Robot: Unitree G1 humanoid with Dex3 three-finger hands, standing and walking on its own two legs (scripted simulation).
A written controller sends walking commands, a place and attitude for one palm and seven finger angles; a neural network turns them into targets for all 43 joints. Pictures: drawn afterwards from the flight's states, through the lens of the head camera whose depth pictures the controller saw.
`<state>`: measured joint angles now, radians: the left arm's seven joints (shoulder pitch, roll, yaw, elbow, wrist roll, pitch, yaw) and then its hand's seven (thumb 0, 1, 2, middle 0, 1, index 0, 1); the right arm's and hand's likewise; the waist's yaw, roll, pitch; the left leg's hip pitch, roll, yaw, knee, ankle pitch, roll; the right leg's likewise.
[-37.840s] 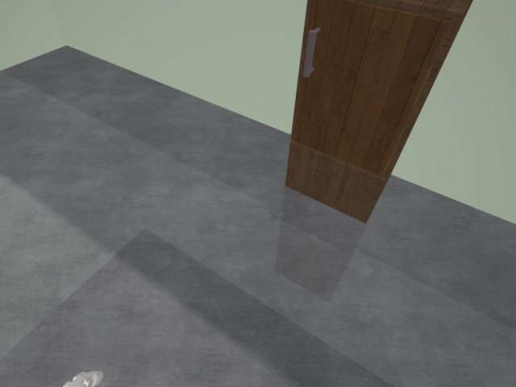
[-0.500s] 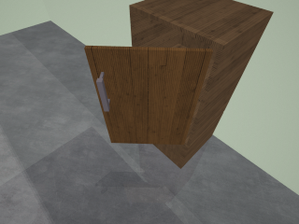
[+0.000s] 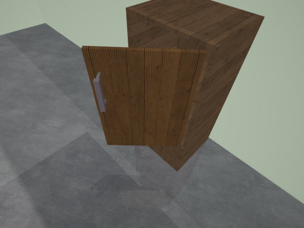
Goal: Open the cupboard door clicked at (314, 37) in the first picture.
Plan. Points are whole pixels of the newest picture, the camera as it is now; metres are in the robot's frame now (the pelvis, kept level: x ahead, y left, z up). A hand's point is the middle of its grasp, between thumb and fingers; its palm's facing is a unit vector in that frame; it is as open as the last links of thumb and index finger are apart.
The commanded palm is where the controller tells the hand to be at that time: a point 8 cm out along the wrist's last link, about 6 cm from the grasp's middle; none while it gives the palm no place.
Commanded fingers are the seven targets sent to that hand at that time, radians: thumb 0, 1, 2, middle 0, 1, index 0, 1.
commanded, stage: look again from close up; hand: left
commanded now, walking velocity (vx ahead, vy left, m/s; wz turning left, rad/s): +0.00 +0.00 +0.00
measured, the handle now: (101, 92) +0.58 +0.23 -0.01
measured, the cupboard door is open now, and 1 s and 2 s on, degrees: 44 44 44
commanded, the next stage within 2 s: shuffle to correct the standing spot in 0.60 s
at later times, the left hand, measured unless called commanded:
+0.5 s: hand out of the picture +0.04 +0.20 -0.18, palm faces +0.05 -0.98 -0.19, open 7.4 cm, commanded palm none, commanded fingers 0.00 0.90 0.90 -0.20 -0.30 -0.20 -0.30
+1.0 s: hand out of the picture -0.05 +0.19 -0.18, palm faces +0.05 -0.99 -0.15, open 7.4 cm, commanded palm none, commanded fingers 0.00 0.90 0.90 -0.20 -0.30 -0.20 -0.30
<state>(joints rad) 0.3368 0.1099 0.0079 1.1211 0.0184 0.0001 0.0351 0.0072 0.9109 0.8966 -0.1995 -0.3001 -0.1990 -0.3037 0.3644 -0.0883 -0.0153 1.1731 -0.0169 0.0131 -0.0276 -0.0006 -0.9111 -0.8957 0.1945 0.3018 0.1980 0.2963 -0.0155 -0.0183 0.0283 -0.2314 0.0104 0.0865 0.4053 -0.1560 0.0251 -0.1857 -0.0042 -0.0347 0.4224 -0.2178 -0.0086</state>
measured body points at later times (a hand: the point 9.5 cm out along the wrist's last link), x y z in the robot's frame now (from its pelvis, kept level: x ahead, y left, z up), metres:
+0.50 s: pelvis +0.00 +0.02 -0.01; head -0.01 +0.04 +0.44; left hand +0.04 +0.25 -0.16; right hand +0.07 -0.21 -0.15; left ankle +0.04 +0.10 -0.74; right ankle +0.01 -0.11 -0.74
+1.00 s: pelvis +0.01 +0.03 -0.01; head +0.00 +0.04 +0.44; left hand -0.05 +0.24 -0.17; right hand -0.01 -0.20 -0.16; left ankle +0.04 +0.10 -0.74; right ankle +0.01 -0.11 -0.74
